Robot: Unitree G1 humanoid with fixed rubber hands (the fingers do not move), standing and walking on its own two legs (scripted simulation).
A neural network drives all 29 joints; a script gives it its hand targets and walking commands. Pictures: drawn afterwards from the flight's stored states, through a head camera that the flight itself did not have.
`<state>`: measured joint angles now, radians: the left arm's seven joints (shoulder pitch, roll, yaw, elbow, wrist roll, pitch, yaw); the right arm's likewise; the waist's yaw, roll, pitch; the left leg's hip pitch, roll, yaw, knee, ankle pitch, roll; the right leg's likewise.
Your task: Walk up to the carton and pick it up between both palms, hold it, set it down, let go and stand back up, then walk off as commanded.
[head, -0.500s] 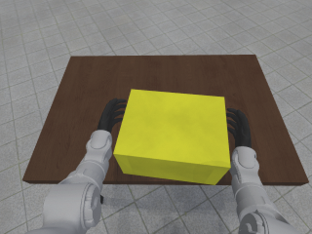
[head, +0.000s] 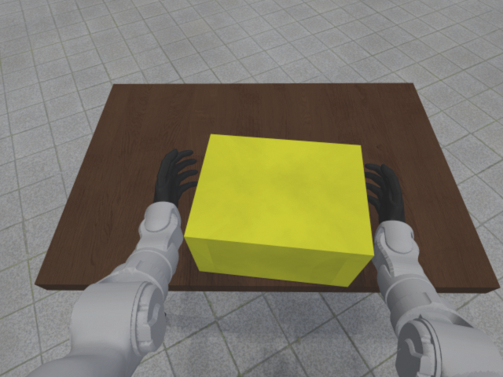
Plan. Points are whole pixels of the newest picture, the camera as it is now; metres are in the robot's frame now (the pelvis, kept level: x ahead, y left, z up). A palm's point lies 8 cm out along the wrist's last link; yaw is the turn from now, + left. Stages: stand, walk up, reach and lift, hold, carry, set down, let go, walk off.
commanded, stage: set down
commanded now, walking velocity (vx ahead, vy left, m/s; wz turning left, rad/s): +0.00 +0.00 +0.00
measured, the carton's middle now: (278, 209) +0.42 -0.02 -0.04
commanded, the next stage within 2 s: none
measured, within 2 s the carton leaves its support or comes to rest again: neither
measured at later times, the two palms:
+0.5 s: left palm (169, 204) +0.41 +0.17 +0.00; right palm (387, 216) +0.39 -0.20 +0.00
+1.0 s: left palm (155, 227) +0.38 +0.19 -0.01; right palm (391, 241) +0.35 -0.20 -0.02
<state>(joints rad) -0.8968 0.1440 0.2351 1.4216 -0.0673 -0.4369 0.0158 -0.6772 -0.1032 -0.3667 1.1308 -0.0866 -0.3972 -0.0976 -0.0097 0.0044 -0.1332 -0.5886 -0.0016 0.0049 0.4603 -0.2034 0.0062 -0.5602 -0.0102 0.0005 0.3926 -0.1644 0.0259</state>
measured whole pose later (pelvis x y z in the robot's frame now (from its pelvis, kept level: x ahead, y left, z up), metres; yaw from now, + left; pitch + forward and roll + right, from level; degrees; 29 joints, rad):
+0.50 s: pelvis -0.02 +0.00 -0.01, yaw +0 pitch +22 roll -1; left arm -0.98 0.17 0.19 1.52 -0.17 -0.44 0.01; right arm -0.77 -0.15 -0.27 1.22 0.02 -0.37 -0.11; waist -0.01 0.00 -0.17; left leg -0.73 0.00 0.00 0.55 -0.21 0.01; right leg -0.71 -0.01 0.00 0.50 -0.18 0.02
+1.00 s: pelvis -0.02 +0.00 -0.01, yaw +0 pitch +22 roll -1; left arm -0.77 0.18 0.17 1.34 -0.18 -0.44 -0.01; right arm -0.64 -0.18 -0.05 1.26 0.18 -0.46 -0.10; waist -0.01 0.00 -0.21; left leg -0.73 0.00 0.00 0.55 -0.21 0.01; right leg -0.71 -0.01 0.00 0.50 -0.18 0.03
